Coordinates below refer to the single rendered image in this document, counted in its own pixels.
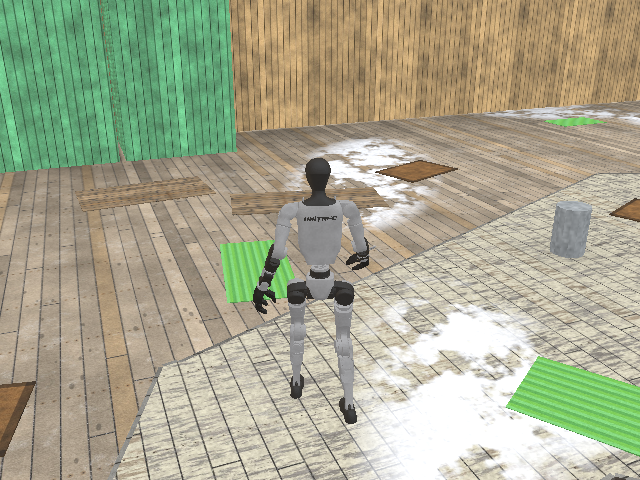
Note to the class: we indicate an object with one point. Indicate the left robot foot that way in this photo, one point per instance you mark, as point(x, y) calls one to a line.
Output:
point(296, 391)

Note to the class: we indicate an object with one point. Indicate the robot left hand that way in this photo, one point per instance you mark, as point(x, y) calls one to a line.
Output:
point(259, 300)

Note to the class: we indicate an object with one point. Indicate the right robot forearm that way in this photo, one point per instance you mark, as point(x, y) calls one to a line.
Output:
point(364, 256)

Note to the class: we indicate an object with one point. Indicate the robot right upper arm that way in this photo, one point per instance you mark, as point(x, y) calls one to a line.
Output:
point(351, 211)

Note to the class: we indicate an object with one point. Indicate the robot right hand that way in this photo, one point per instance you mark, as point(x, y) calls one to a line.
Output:
point(352, 259)

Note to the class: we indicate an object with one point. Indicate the left robot forearm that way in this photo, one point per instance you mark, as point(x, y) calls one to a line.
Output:
point(268, 272)

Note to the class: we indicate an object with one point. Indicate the robot left upper arm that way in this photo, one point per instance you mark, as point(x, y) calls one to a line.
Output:
point(287, 213)

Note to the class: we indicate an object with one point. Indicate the left robot thigh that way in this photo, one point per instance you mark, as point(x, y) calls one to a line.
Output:
point(296, 296)

